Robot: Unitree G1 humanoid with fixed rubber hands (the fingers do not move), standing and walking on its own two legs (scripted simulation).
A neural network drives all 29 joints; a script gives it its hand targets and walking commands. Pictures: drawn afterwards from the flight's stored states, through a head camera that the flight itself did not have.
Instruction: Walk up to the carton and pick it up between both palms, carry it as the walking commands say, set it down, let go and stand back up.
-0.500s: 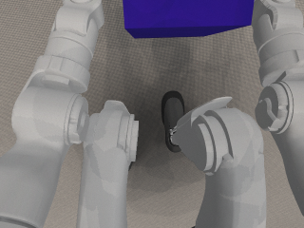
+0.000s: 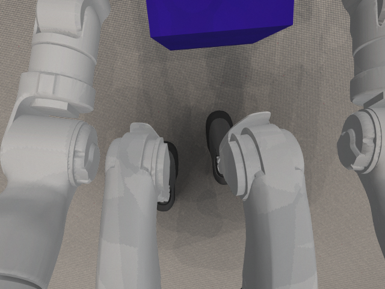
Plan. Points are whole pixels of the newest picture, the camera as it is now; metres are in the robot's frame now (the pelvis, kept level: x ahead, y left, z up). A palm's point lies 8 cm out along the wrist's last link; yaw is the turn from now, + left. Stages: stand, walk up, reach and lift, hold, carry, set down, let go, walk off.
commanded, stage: set down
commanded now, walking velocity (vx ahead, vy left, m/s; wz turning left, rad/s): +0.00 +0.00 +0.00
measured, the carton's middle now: out of the picture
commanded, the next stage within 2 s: let go in 1.06 s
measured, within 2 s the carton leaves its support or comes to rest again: neither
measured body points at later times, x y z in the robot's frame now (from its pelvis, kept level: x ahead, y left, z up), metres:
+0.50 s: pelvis +0.01 +0.01 +0.13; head +0.38 -0.05 +0.36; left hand +0.59 +0.10 -0.01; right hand +0.55 -0.28 -0.01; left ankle +0.09 +0.10 -0.36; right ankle +0.16 -0.08 -0.36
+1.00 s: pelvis +0.01 -0.01 +0.26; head +0.36 -0.07 +0.52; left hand +0.60 +0.10 +0.14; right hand +0.55 -0.29 +0.13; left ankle +0.09 +0.10 -0.36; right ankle +0.16 -0.08 -0.36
